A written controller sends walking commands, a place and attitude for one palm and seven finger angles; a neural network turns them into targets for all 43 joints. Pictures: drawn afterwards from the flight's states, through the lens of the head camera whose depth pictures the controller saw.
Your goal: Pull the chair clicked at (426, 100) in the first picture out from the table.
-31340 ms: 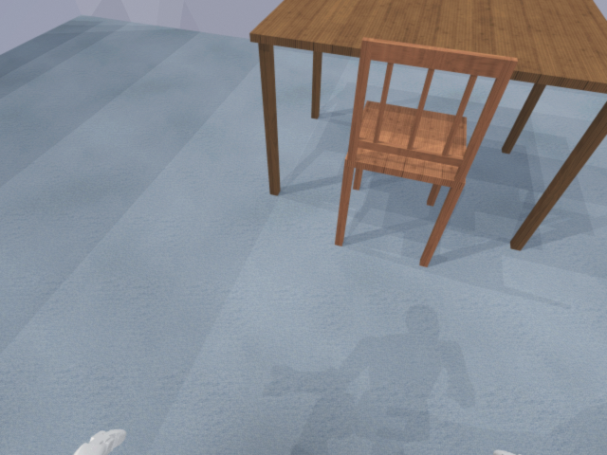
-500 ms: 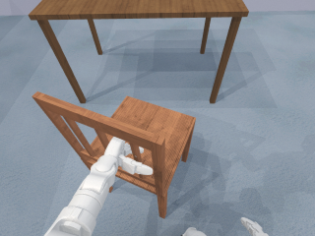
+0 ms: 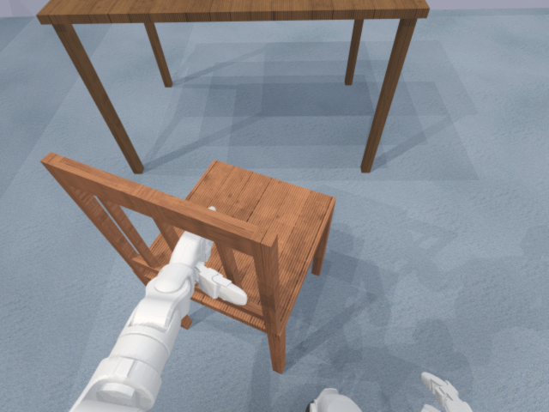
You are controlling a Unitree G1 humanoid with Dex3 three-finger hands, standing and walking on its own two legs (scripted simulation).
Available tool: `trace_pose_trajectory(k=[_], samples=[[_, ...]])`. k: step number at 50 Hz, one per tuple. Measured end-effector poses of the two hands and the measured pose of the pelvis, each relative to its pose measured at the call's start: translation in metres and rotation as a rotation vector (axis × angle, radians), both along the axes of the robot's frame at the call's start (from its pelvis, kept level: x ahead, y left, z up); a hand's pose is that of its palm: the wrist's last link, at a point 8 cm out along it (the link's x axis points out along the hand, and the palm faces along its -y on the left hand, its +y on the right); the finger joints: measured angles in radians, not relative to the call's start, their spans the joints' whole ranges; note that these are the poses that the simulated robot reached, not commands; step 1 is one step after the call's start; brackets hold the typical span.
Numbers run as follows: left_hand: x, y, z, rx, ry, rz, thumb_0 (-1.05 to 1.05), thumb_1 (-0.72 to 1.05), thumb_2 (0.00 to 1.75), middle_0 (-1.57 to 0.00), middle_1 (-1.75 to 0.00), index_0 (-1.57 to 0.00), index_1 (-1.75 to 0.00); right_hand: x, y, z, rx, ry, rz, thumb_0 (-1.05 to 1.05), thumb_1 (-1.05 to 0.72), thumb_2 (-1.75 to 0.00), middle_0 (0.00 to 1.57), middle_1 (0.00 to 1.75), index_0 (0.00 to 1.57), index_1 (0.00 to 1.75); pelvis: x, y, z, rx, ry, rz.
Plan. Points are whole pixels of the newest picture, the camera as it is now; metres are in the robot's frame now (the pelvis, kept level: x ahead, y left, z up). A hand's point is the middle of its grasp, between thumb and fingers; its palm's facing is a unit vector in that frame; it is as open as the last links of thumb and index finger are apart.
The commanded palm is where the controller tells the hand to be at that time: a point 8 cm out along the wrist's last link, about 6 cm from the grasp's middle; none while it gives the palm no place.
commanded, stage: draw the fingers out of the gap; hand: left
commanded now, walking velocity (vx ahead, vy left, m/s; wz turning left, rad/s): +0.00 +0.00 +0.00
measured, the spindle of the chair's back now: (180, 253) +0.39 +0.17 -0.06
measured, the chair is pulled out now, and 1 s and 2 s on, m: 0.61 0.61 0.61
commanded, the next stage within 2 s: draw the hand back to the body in 0.66 s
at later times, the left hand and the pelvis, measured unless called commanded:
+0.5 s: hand (217, 316) +0.26 +0.08 -0.01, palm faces -0.21 -0.97 -0.09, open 17.5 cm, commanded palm +0.24 +0.14 +0.00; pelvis +0.01 +0.00 +0.00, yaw +2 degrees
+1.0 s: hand (172, 332) +0.22 +0.12 +0.06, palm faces +0.04 -1.00 +0.03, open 17.5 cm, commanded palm +0.18 +0.18 +0.04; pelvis +0.00 +0.00 -0.03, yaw +3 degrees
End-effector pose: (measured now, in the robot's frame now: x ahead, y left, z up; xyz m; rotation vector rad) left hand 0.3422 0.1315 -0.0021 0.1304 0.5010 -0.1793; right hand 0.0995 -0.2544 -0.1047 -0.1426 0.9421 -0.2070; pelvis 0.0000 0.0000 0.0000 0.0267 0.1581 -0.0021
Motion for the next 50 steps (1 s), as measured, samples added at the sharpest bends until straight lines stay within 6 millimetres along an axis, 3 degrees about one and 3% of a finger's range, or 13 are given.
trace_pose_trajectory(k=[5,15,24,40,45,50], samples=[[-0.013,0.006,0.005,0.009,-0.026,-0.009,-0.01,-0.54,0.21,0.00,-0.01,0.00,-0.01,0.010,-0.002,0.004,0.008,-0.030,0.007,0.01,-0.90,-0.89,0.20,0.30,0.20,0.30,0.005,-0.002,0.001,-0.002,0.001,0.001],[-0.064,0.003,-0.006,-0.006,0.021,-0.013,-0.01,-0.54,0.21,0.00,0.00,0.00,0.00,0.047,0.007,0.014,0.018,-0.129,0.067,0.01,-0.90,-0.89,0.20,0.30,0.20,0.30,0.010,-0.004,0.001,-0.006,-0.028,0.018],[-0.086,0.008,0.004,0.008,-0.010,-0.007,-0.01,-0.54,0.21,0.00,0.00,0.00,0.00,0.077,0.021,0.024,0.026,-0.226,0.128,0.01,-0.90,-0.89,0.20,0.30,0.20,0.30,0.009,-0.004,-0.001,-0.011,-0.047,0.035],[-0.143,0.012,0.003,-0.006,0.014,0.003,-0.01,-0.54,0.21,0.00,0.00,0.00,0.00,0.082,0.031,0.031,0.004,-0.293,0.163,0.01,-0.90,-0.89,0.21,0.30,0.20,0.30,0.007,0.001,-0.008,-0.017,-0.054,0.047],[-0.143,0.023,0.024,-0.170,-0.219,0.129,-0.01,-0.54,0.21,0.00,0.00,0.00,0.00,0.080,0.035,0.026,-0.013,-0.319,0.180,0.01,-0.90,-0.89,0.21,0.30,0.20,0.30,0.002,0.001,-0.017,-0.021,-0.032,0.047],[-0.144,0.045,0.056,-0.151,-0.546,0.218,-0.01,-0.54,0.21,0.00,0.00,0.00,0.00,0.078,0.041,0.010,0.010,-0.325,0.216,0.01,-0.90,-0.89,0.21,0.30,0.20,0.30,-0.003,0.002,-0.031,-0.027,0.005,0.049]])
